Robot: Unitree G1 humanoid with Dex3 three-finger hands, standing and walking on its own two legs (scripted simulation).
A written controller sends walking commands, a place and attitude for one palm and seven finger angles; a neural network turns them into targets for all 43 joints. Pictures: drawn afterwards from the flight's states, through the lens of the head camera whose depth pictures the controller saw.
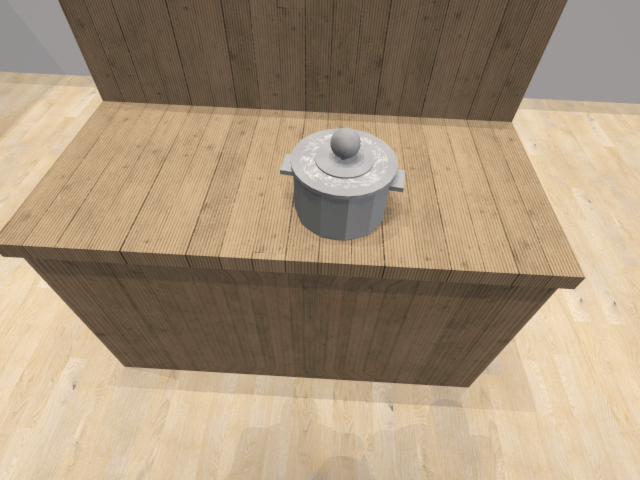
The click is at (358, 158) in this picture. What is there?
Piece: lid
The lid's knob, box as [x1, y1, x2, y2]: [330, 127, 360, 158]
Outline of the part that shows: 346,127 338,129 332,135 330,142 333,152 336,155 343,158 347,158 354,155 360,145 360,140 357,133 354,130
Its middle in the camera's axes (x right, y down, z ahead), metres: +0.04 -0.17 +0.69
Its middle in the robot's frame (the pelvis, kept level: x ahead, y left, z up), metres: +0.65 +0.00 +0.06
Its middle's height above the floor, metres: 0.83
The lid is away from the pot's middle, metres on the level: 0.00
